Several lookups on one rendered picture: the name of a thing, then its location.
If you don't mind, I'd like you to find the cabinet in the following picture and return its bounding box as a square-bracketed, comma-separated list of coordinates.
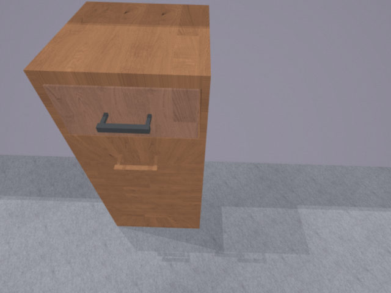
[23, 1, 211, 229]

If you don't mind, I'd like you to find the handle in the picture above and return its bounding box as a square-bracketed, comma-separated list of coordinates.
[96, 112, 152, 134]
[114, 165, 158, 173]

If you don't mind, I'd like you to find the drawer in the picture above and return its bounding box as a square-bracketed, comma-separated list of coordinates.
[43, 84, 200, 139]

